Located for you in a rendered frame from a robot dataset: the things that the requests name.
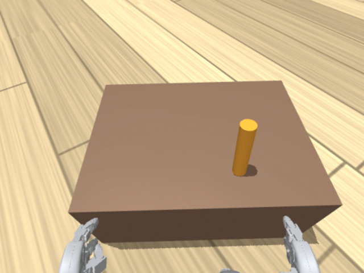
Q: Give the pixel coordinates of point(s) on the left robot hand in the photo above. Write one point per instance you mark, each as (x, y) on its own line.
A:
(76, 256)

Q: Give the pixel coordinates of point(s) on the can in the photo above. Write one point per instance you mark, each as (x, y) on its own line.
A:
(245, 140)

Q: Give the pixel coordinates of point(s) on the right robot hand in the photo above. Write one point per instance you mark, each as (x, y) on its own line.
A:
(299, 252)

